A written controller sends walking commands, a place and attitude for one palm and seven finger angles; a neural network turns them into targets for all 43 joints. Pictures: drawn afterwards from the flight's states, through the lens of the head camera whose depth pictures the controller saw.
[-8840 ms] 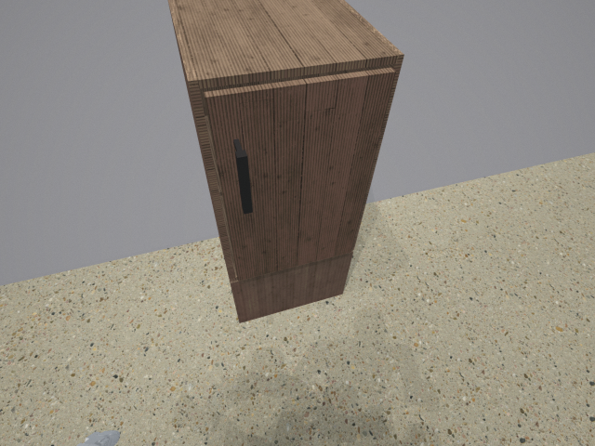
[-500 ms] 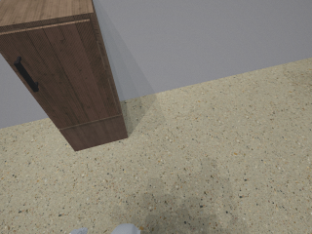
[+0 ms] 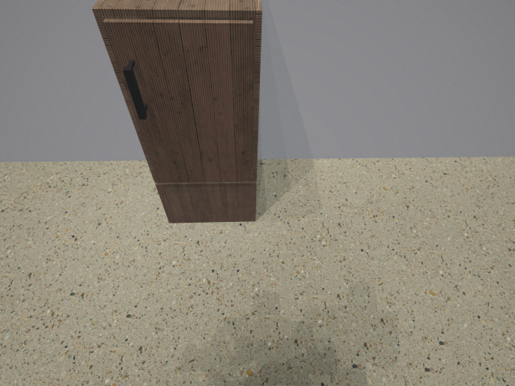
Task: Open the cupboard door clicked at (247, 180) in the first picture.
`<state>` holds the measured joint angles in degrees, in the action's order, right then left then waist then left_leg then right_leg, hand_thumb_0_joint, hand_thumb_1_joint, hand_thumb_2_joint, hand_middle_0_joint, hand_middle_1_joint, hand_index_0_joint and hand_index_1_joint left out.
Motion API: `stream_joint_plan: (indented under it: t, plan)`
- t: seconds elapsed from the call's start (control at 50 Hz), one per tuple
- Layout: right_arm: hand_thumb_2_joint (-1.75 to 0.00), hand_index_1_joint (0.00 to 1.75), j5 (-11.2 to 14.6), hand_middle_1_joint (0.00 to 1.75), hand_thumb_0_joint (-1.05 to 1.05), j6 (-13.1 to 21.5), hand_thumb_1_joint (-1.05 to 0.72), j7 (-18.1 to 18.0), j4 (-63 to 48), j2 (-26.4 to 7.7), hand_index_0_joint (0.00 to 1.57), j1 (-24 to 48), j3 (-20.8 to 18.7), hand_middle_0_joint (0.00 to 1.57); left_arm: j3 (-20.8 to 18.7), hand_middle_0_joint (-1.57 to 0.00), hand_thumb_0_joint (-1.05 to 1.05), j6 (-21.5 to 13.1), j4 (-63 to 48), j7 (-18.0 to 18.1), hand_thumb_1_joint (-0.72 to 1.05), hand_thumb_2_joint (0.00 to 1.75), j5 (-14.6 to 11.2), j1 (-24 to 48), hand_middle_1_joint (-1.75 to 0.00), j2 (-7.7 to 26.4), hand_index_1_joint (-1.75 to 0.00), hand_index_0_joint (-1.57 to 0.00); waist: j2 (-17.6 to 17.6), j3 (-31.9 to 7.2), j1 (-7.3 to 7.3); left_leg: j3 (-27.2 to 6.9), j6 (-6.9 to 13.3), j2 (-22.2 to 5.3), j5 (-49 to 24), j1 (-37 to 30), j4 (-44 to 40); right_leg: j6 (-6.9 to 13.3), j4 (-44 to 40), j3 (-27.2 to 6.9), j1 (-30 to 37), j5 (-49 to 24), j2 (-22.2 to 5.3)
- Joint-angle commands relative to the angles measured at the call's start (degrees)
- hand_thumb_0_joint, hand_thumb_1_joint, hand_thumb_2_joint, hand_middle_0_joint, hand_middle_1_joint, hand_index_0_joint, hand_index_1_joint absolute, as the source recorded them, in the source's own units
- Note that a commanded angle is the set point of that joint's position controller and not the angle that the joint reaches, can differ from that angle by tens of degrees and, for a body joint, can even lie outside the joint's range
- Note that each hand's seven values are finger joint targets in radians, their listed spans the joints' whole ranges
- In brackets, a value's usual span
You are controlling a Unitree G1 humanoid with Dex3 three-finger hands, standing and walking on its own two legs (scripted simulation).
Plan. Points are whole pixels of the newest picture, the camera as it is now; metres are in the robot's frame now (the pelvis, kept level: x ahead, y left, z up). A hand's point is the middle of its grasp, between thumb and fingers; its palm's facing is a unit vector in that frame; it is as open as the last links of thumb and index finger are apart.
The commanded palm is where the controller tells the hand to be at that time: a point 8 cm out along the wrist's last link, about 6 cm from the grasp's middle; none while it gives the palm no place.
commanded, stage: take the last steps up to it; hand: left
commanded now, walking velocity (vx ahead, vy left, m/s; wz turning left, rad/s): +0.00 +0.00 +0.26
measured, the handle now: (137, 90) +0.82 +0.39 -0.03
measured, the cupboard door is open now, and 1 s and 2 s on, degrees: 0 0 0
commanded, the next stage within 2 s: come to a stop and stand still in 1.02 s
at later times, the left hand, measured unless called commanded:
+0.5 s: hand out of the picture -0.07 +0.20 -0.17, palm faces +0.28 -0.94 -0.20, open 7.4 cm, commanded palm none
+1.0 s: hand (113, 312) +0.26 +0.30 -0.16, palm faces +0.13 -0.98 -0.17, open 7.4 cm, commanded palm none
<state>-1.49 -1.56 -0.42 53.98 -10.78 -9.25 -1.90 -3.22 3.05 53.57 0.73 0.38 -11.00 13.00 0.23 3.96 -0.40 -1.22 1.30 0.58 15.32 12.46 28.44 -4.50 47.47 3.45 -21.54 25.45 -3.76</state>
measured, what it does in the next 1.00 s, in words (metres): walks ahead: right foot, then left foot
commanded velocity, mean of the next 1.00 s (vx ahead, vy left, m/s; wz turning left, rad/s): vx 0.26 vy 0.04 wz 0.05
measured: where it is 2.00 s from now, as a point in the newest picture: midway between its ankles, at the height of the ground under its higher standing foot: (224, 375)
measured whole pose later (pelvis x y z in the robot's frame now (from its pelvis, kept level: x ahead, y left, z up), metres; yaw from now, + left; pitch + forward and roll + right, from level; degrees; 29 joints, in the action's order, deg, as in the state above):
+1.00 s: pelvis +0.17 +0.12 +0.00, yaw +8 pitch -2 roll +1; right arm -1.5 3.6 -1.9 66.2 -6.1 -26.7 -1.3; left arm -3.4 0.5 57.1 -0.8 1.1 -6.4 9.5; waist -0.8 3.0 2.6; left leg 9.1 2.5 1.8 20.2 -5.1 16.7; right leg -0.2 45.1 5.7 -31.6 10.5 -5.3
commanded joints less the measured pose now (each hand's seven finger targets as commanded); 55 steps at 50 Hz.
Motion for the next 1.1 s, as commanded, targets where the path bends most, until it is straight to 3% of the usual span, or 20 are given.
stream_joint_plan:
  t: [0.0, 0.04, 0.06, 0.08, 0.14, 0.34, 0.44, 0.48, 0.5, 0.52, 0.54, 0.56, 0.6, 0.68, 0.82, 0.96, 1.0, 1.04, 1.06, 1.08]
  plan:
    - [-0.90, 0.30, 0.2, 0.30, 0.00, 0.4, -0.90, -0.6, -3.0, -11.2, 0.20, -0.3, -3.2, 0.20, -0.5, -0.20, 0.00, -2.3, -2.6, 0.5, 0.90, 0.90, 0.0, -5.2, -0.30, 3.5, -0.30, -0.20, 8.3, -5.8, -0.65, -11.6, 6.6, -12.2, -26.9, -0.7, -3.8, 0.5, -14.1, 1.0, 7.7, -8.3, 1.5]
    - [-0.90, 0.30, 1.1, 0.30, 0.00, 0.7, -0.90, -0.1, -2.8, -7.9, 0.20, -1.2, -2.9, 0.20, -1.1, -0.20, 0.00, -3.6, -1.4, 0.9, 0.90, 0.90, 0.6, -8.4, -0.30, 7.2, -0.30, -0.20, -0.9, -7.6, -1.92, -7.3, 1.0, -6.1, -11.9, 6.7, 5.5, 2.1, -27.0, -5.4, 18.9, -21.9, -5.5]
    - [-0.90, 0.30, 1.3, 0.30, 0.00, 0.7, -0.90, 0.2, -4.1, -4.0, 0.20, -1.7, -2.2, 0.20, -2.0, -0.20, 0.00, -4.1, -1.2, 1.3, 0.90, 0.90, 1.3, -9.0, -0.30, 11.9, -0.30, -0.20, -15.4, -6.9, -1.68, 0.3, -2.6, 1.8, 10.0, 15.9, 15.4, 8.3, -28.9, -18.3, 22.0, -32.2, -18.7]
    - [-0.90, 0.30, 1.1, 0.30, 0.00, -0.4, -0.90, -0.2, -4.4, -6.2, 0.20, -0.4, -2.8, 0.20, -1.8, -0.20, 0.00, -3.9, -1.7, 1.1, 0.90, 0.90, 1.0, -9.6, -0.30, 12.6, -0.30, -0.20, -13.6, -6.8, -2.88, -2.8, -2.5, 1.0, 19.5, 13.5, 24.8, 13.4, -30.6, -19.9, 14.3, -30.2, -23.2]
    - [-0.90, 0.30, 0.1, 0.30, 0.00, -1.2, -0.90, 1.0, -1.6, -7.4, 0.20, -1.7, -3.4, 0.20, -1.7, -0.20, 0.00, -4.0, -2.3, 1.1, 0.90, 0.90, 0.7, -4.3, -0.30, 8.6, -0.30, -0.20, -8.7, -0.8, -0.63, -3.4, -2.8, -2.2, 9.6, 19.6, 38.5, 11.6, -35.8, -16.6, 10.6, -5.1, -17.9]
    - [-0.90, 0.30, -0.1, 0.30, 0.00, 0.0, -0.90, 3.0, -1.9, -4.0, 0.20, 2.9, -2.5, 0.20, -1.8, -0.20, 0.00, -6.2, 3.9, 0.6, 0.90, 0.90, 1.6, -13.8, -0.30, 7.3, -0.30, -0.20, -8.3, 1.1, -3.91, 3.6, -4.4, -5.7, 3.1, 21.6, 23.6, 10.1, -39.0, -7.1, 16.6, -1.4, -17.9]
    - [-0.90, 0.30, 0.4, 0.30, 0.00, 1.2, -0.90, 3.4, -2.2, -2.9, 0.20, 1.2, -1.8, 0.20, -2.1, -0.20, 0.00, -5.9, 5.6, 0.2, 0.90, 0.90, 1.9, -13.0, -0.30, 8.7, -0.30, -0.20, -11.4, 0.5, -2.79, 7.6, -2.7, -4.2, 5.2, 9.1, 9.3, 9.5, -36.5, -2.6, 10.5, -0.3, -17.1]
    - [-0.90, 0.30, 0.3, 0.30, 0.00, 2.1, -0.90, 2.9, 0.0, -3.6, 0.20, -5.6, -1.7, 0.20, -2.2, -0.20, 0.00, -5.3, 5.9, 0.1, 0.90, 0.90, 1.5, -11.3, -0.30, 8.7, -0.30, -0.20, -8.3, -1.4, 0.59, 10.7, -2.6, -2.1, 1.2, -3.6, 0.2, 7.7, -31.1, 1.0, 4.5, 1.9, -14.2]
    - [-0.90, 0.30, 0.4, 0.30, 0.00, 2.7, -0.90, 2.2, 1.9, -6.1, 0.20, -11.5, -2.2, 0.20, -1.9, -0.20, 0.00, -5.0, 5.9, -0.1, 0.90, 0.90, 1.4, -10.8, -0.30, 7.1, -0.30, -0.20, -1.3, -3.8, 3.27, 9.9, -2.7, -2.4, 2.6, -12.4, -4.0, 6.2, -23.2, 4.0, 0.8, 1.4, -11.4]
    - [-0.90, 0.30, -0.1, 0.30, 0.00, 3.2, -0.90, 1.3, 3.8, -11.1, 0.20, -17.9, -3.6, 0.20, -1.0, -0.20, 0.00, -4.6, 4.9, -0.5, 0.90, 0.90, 0.9, -11.0, -0.30, 3.2, -0.30, -0.20, 13.4, -5.3, 5.82, -5.9, 0.6, -13.1, 11.8, -19.2, -9.6, 3.4, -6.7, 8.7, -8.7, 4.1, -4.8]
    - [-0.90, 0.30, 0.0, 0.30, 0.00, 3.1, -0.90, 0.6, 4.7, -15.5, 0.20, -23.2, -4.3, 0.20, -0.1, -0.20, 0.00, -4.5, 2.2, -0.6, 0.90, 0.90, 1.0, -8.1, -0.30, 0.0, -0.30, -0.20, 20.5, -3.4, 7.25, -19.3, 4.7, -22.3, 16.8, -18.6, -17.6, 2.4, 7.6, 7.2, -17.8, 10.1, -0.4]
    - [-0.90, 0.30, -0.1, 0.30, 0.00, 3.1, -0.90, -0.3, 5.5, -14.7, 0.20, -22.4, -4.0, 0.20, 0.1, -0.20, 0.00, -4.5, 1.4, -0.3, 0.90, 0.90, 1.1, -5.0, -0.30, 0.4, -0.30, -0.20, 17.7, -2.5, 7.62, -22.3, 7.7, -24.5, 18.3, -16.6, -19.3, 3.6, 15.7, 1.9, -21.4, 8.7, -2.0]
    - [-0.90, 0.30, 0.2, 0.30, 0.00, 3.5, -0.90, -0.6, 4.1, -8.7, 0.20, -14.7, -2.1, 0.20, -0.5, -0.20, 0.00, -4.6, 3.1, -1.0, 0.90, 0.90, 1.1, -3.1, -0.30, 1.5, -0.30, -0.20, 9.7, 4.0, 4.30, -14.7, 7.6, -21.0, 12.6, -7.0, -19.6, 4.6, 20.2, -1.0, -20.0, -1.8, -5.4]
    - [-0.90, 0.30, 0.5, 0.30, 0.00, 5.5, -0.90, -1.0, 4.3, -4.9, 0.20, -11.7, -1.2, 0.20, -0.3, -0.20, 0.00, -3.7, 6.0, -1.5, 0.90, 0.90, 1.3, -9.1, -0.30, -0.5, -0.30, -0.20, 5.4, 2.7, -0.08, -3.7, 7.2, -16.3, -3.6, -4.4, -20.5, 2.9, 17.8, -0.5, -14.5, -10.9, -4.9]
    - [-0.90, 0.30, 0.7, 0.30, 0.00, 6.2, -0.90, -1.5, 7.9, -4.1, 0.20, -16.8, -1.0, 0.20, -0.4, -0.20, 0.00, -3.3, 2.1, -1.6, 0.90, 0.90, 1.0, 0.0, -0.30, -0.5, -0.30, -0.20, 3.8, 4.2, 0.71, -0.2, 8.8, -16.6, -20.4, -12.2, -19.4, 2.0, 7.6, -0.1, -19.7, -15.8, -4.4]
    - [-0.90, 0.30, -0.1, 0.30, 0.00, 5.8, -0.90, -2.0, 11.0, -3.7, 0.20, -21.9, -0.8, 0.20, 0.1, -0.20, 0.00, -4.2, -1.4, -1.6, 0.90, 0.90, 0.7, 8.5, -0.30, -2.0, -0.30, -0.20, 4.6, 5.9, 2.96, 2.6, 7.5, -16.6, -37.2, -14.5, -13.4, 5.4, -6.2, 2.8, -13.4, -14.0, -0.9]
    - [-0.90, 0.30, 0.0, 0.30, 0.00, 5.5, -0.90, -2.1, 11.3, -4.7, 0.20, -21.3, -0.9, 0.20, 0.0, -0.20, 0.00, -4.6, -0.5, -1.4, 0.90, 0.90, 0.8, 4.7, -0.30, -1.6, -0.30, -0.20, 4.8, 3.6, 1.25, 4.2, 6.7, -16.0, -48.6, -14.3, -7.5, 6.8, -9.7, 5.5, -5.3, -12.1, 2.4]
    - [-0.90, 0.30, 0.6, 0.30, 0.00, 5.4, -0.90, -1.9, 11.2, -5.4, 0.20, -20.0, -1.0, 0.20, -0.7, -0.20, 0.00, -5.6, 3.2, -1.0, 0.90, 0.90, 1.0, -7.3, -0.30, 0.9, -0.30, -0.20, 3.5, -3.3, -4.10, 6.2, 3.8, -13.4, -50.1, -10.1, 6.8, 7.7, -17.0, 5.9, 11.9, -19.5, 4.0]
    - [-0.90, 0.30, 1.2, 0.30, 0.00, 5.6, -0.90, -1.5, 10.5, -4.1, 0.20, -19.8, -1.0, 0.20, -1.8, -0.20, 0.00, -6.5, 5.7, -0.5, 0.90, 0.90, 1.3, -15.2, -0.30, 4.7, -0.30, -0.20, -0.9, -9.2, -7.07, 8.0, 1.5, -9.9, -35.7, 0.7, 20.2, 10.9, -16.6, -2.8, 26.6, -31.0, -4.2]
    - [-0.90, 0.30, 1.9, 0.30, 0.00, 6.0, -0.90, -1.4, 9.1, -0.9, 0.20, -22.3, -0.9, 0.20, -3.0, -0.20, 0.00, -6.9, 6.9, -0.1, 0.90, 0.90, 0.9, -20.1, -0.30, 10.2, -0.30, -0.20, -10.0, -15.5, -6.23, 9.6, -1.0, -0.6, 9.1, 14.3, 39.6, 19.4, -21.6, -25.3, 37.2, -47.7, -20.9]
